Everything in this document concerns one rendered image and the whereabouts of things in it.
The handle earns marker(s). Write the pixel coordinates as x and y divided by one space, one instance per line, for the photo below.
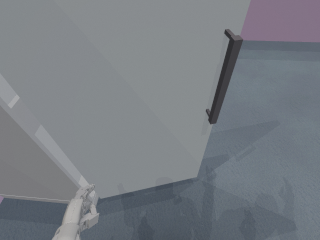
232 52

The robot left forearm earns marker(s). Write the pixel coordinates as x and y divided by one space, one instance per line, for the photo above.
68 231

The fridge door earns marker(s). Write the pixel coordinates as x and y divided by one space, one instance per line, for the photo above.
121 86

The left robot hand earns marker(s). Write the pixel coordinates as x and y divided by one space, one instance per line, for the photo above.
77 207

